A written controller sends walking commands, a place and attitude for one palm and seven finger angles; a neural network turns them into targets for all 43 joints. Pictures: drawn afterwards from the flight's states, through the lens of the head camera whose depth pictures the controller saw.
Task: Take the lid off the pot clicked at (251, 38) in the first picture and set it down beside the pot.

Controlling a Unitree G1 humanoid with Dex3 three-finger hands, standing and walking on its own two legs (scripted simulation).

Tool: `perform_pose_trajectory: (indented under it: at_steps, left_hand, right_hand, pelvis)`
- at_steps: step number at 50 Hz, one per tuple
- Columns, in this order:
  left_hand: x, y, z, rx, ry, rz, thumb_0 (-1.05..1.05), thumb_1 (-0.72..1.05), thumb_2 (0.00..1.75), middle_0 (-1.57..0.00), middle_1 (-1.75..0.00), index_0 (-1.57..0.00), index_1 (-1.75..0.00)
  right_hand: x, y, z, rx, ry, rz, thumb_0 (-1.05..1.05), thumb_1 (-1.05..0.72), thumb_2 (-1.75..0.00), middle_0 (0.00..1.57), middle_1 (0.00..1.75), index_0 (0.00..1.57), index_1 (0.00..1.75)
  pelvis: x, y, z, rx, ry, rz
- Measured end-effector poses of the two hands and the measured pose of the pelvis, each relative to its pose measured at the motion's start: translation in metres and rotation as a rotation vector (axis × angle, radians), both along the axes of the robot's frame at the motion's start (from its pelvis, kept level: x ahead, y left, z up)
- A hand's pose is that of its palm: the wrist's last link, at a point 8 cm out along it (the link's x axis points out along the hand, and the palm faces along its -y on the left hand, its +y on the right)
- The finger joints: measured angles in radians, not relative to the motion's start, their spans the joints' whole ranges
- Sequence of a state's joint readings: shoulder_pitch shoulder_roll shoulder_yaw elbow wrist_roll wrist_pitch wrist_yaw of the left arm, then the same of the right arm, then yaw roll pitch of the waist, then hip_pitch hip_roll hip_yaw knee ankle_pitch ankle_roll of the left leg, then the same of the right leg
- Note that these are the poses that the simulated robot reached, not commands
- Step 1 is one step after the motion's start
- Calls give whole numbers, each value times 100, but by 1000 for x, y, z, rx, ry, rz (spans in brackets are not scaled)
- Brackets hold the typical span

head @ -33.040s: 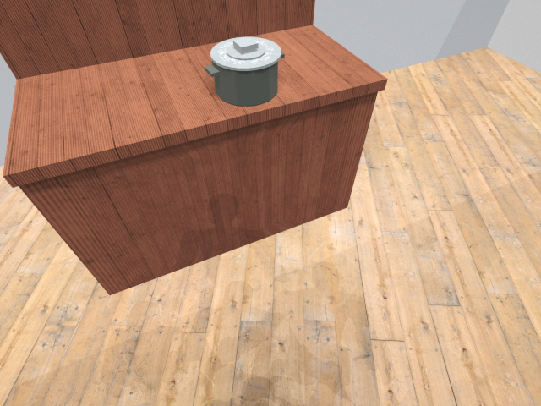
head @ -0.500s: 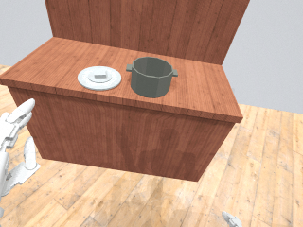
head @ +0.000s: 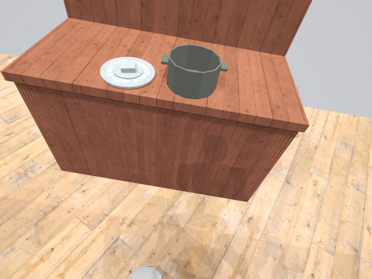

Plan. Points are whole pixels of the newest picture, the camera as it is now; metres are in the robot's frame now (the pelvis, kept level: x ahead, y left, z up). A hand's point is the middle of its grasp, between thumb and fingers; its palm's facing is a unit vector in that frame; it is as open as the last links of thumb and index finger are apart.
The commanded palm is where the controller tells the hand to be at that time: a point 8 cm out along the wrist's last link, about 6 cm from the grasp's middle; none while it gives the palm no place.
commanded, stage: stop stepping back and stand still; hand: left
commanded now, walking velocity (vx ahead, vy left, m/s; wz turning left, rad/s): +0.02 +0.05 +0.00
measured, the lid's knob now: (127, 66) +0.84 +0.25 -0.02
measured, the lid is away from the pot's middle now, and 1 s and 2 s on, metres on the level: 0.25 0.25 0.25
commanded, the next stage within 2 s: let the arm hang, fingers relaxed in 0.98 s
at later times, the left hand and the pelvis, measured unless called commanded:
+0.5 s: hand out of the picture +0.12 +0.17 -0.16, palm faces +0.01 -0.98 -0.20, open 7.3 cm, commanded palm none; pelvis +0.05 -0.01 +0.01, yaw +1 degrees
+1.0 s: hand out of the picture +0.10 +0.15 -0.17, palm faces +0.03 -0.98 -0.20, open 7.3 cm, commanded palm none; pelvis +0.09 -0.03 +0.01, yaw +0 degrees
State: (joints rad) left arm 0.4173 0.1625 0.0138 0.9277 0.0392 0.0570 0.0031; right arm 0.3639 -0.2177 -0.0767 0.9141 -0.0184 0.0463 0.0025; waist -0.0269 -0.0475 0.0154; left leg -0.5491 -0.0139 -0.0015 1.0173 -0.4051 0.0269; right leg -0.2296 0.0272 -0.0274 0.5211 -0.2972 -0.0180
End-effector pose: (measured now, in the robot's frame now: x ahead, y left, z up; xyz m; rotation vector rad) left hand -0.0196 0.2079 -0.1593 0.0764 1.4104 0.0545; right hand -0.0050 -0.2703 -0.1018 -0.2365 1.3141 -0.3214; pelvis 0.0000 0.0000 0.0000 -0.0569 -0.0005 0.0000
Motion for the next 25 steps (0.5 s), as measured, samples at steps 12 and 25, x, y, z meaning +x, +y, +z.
perform_pose_trajectory:
  at_steps: [12, 25]
  left_hand:
    - [4, 27, 9, 49, 99, 42, 2, 92, 89, -20, -30, -20, -30]
    - [134, 8, 26, 111, -183, -7, 1, 91, 89, -20, -30, -20, -30]
  right_hand:
    - [-37, 53, -8, 96, 201, -26, 1, -91, -89, 20, 30, 20, 30]
    - [30, 61, -36, 209, 91, -39, 4, -94, -89, 21, 30, 21, 30]
  pelvis:
    - [19, 7, 8, 33, 40, 28]
    - [50, -7, 8, 53, 11, 13]
